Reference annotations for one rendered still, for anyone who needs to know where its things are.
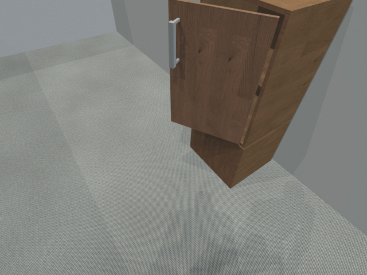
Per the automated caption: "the handle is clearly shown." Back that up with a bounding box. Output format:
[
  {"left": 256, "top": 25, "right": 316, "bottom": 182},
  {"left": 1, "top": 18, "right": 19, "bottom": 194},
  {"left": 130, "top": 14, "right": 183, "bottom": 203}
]
[{"left": 168, "top": 18, "right": 180, "bottom": 69}]

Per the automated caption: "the cupboard door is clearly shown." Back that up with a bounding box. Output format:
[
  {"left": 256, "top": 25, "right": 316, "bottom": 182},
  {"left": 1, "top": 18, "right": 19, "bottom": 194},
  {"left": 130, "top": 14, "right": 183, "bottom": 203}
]
[{"left": 168, "top": 0, "right": 280, "bottom": 144}]

